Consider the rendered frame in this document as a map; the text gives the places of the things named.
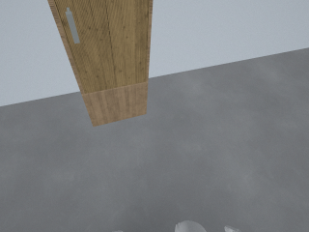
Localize right robot thigh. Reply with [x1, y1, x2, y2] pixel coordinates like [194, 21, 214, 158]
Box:
[175, 220, 207, 232]

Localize cupboard door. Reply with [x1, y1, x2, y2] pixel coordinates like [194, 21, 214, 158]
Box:
[53, 0, 150, 94]

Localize handle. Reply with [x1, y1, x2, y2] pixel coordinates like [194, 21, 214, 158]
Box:
[65, 7, 80, 44]

